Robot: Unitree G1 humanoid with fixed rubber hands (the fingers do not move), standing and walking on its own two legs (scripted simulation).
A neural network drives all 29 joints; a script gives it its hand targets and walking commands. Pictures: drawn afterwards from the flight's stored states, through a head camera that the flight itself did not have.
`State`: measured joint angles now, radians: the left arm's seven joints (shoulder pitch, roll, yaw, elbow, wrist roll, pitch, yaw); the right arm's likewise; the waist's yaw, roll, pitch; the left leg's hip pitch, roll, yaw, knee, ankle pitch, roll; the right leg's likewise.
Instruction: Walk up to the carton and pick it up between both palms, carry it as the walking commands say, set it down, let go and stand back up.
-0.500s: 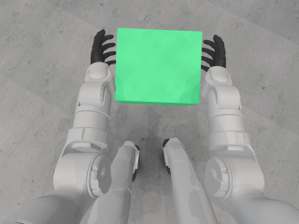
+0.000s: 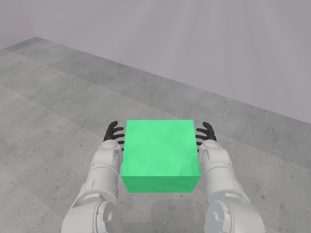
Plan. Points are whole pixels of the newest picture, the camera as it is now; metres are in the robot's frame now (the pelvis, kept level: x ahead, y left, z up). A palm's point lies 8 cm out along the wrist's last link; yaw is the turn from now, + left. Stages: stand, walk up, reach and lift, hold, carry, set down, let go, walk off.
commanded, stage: reach and lift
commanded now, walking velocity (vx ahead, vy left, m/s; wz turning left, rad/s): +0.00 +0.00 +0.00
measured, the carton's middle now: (160, 157) +0.36 -0.02 -0.03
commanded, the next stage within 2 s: hold in 1.54 s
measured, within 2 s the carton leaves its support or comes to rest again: neither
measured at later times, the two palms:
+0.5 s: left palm (106, 137) +0.35 +0.13 +0.08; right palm (212, 137) +0.35 -0.16 +0.08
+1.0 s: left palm (99, 142) +0.34 +0.15 +0.08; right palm (206, 135) +0.35 -0.14 +0.08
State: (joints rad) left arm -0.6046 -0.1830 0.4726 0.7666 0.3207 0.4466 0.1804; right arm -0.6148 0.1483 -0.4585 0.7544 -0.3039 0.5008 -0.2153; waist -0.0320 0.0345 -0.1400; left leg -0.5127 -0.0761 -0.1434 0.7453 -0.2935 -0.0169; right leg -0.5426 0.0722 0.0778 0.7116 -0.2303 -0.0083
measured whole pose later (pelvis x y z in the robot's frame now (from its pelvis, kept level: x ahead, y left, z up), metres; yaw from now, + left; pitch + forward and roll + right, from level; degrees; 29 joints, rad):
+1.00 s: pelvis +0.05 -0.01 +0.03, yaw +1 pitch -6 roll +0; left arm -0.31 -0.16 0.26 0.34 0.29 0.72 0.02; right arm -0.33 0.17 -0.26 0.34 -0.25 0.76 -0.09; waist 0.01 0.01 -0.03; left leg -0.09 -0.04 -0.17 0.43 -0.24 -0.02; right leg -0.12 0.07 0.06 0.42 -0.20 -0.03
